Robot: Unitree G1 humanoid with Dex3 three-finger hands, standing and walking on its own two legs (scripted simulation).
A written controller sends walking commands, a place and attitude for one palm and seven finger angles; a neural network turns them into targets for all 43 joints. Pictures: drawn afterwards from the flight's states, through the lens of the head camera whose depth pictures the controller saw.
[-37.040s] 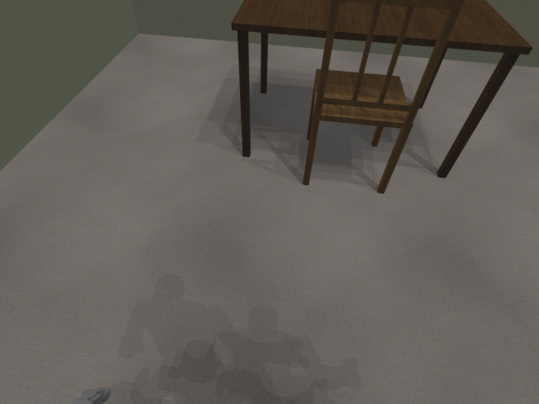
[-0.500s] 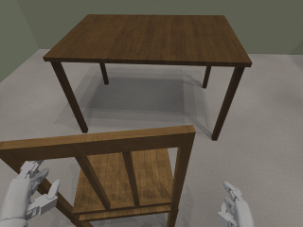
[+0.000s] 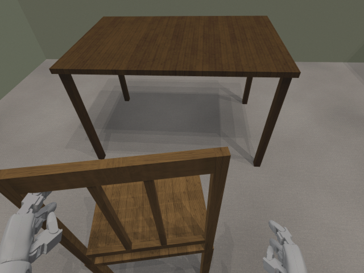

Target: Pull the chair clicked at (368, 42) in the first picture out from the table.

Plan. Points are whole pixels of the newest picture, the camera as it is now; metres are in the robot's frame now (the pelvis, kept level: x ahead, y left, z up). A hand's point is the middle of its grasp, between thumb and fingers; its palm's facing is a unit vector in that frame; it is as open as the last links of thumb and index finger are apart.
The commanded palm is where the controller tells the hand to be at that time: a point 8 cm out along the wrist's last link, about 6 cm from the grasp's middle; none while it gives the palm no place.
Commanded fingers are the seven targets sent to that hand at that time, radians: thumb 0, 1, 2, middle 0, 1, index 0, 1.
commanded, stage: step back with the hand held close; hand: left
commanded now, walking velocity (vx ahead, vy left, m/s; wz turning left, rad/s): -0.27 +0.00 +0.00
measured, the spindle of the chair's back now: (114, 221) +0.24 +0.21 -0.06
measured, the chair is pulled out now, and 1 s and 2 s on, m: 0.57 0.57 0.57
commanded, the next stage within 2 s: stop stepping back and stand still in 0.96 s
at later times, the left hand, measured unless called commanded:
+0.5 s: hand (25, 263) +0.10 +0.27 +0.10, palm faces +0.15 -0.82 -0.55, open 6.9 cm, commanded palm +0.06 +0.31 +0.18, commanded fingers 0.00 0.90 0.90 -0.20 -0.30 -0.20 -0.30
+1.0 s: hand out of the picture +0.03 +0.29 +0.18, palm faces +0.38 -0.80 -0.46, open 7.4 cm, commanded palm -0.04 +0.34 +0.18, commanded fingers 0.00 0.90 0.90 -0.20 -0.30 -0.20 -0.30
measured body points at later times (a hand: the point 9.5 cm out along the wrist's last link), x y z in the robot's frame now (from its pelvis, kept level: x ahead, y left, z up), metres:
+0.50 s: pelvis -0.09 +0.01 +0.00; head -0.04 +0.03 +0.44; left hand +0.08 +0.31 +0.14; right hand +0.10 -0.22 -0.08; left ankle -0.02 +0.17 -0.73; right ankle -0.03 -0.12 -0.73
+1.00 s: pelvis -0.17 +0.04 -0.01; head -0.16 +0.07 +0.44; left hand +0.00 +0.33 +0.20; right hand -0.02 -0.19 -0.09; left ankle -0.02 +0.17 -0.73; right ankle -0.21 -0.09 -0.70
